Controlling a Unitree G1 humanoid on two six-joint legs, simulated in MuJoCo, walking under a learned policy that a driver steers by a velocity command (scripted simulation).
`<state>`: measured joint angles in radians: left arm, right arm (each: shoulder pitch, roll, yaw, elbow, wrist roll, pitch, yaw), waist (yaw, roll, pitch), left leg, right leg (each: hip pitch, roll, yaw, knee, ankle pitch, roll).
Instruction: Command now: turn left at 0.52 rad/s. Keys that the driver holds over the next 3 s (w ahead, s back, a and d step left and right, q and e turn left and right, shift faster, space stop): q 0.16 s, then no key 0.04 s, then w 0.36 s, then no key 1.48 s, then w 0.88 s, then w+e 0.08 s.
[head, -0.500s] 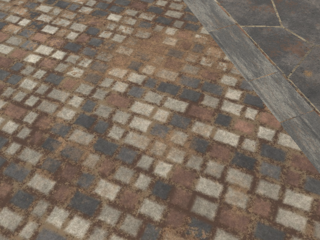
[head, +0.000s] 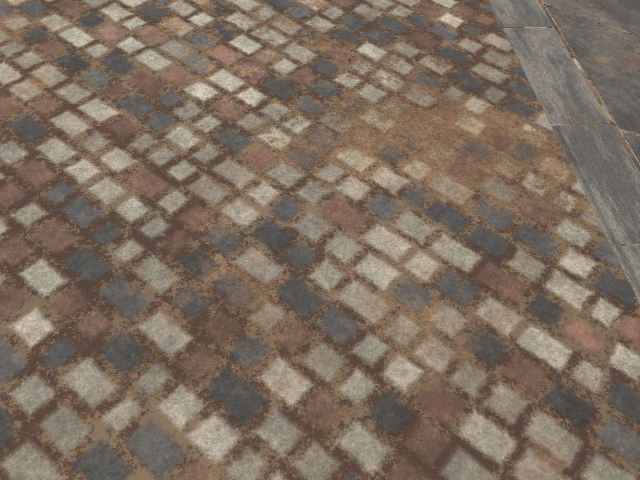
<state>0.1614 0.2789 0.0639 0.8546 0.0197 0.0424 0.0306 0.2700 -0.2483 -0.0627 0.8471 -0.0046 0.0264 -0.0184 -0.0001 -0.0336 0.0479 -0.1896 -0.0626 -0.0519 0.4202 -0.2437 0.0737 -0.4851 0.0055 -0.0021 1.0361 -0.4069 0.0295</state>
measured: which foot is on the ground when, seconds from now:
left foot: down 0.00-0.34, up 0.36-0.78, down 0.80-1.00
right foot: up 0.00-0.32, down 0.34-0.80, up 0.82-1.00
